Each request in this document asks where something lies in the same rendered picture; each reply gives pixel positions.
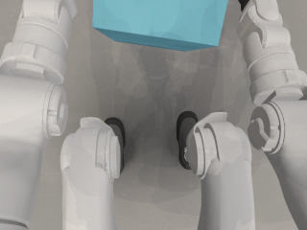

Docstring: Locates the robot shin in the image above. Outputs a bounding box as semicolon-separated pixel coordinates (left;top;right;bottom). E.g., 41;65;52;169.
184;112;252;169
59;117;116;173

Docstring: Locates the right robot hand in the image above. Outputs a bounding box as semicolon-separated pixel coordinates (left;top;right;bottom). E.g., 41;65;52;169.
238;0;249;12

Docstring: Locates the robot right forearm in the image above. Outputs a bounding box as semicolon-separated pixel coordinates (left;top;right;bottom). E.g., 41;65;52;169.
236;0;307;105

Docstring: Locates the right robot shin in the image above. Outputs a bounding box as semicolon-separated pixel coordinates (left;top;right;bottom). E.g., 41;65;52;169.
184;112;252;169

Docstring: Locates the right robot upper arm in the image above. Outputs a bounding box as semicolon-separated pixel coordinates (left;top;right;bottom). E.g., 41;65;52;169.
248;100;307;230

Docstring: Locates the carton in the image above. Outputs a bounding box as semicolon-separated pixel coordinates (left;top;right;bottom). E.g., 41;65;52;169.
92;0;228;52

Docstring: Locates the robot left forearm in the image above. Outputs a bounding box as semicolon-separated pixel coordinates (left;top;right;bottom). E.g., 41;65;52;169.
0;0;78;85

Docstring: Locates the left robot upper arm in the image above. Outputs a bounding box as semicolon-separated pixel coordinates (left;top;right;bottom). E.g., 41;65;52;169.
0;74;68;230

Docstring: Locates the left robot shin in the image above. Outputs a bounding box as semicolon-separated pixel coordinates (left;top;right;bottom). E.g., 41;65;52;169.
59;117;116;173

